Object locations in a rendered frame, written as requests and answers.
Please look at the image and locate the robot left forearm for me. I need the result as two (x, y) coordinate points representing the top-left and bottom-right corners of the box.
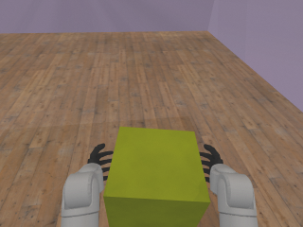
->
(61, 163), (104, 227)

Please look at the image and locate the left robot hand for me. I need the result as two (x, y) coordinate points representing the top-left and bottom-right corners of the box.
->
(87, 143), (114, 181)

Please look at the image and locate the robot right forearm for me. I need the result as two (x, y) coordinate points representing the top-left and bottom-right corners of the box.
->
(209, 164), (258, 227)

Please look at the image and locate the right robot hand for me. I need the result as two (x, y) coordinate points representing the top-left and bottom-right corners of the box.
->
(199, 144), (223, 183)

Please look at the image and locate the carton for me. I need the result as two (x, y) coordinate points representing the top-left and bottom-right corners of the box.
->
(103, 126), (211, 227)

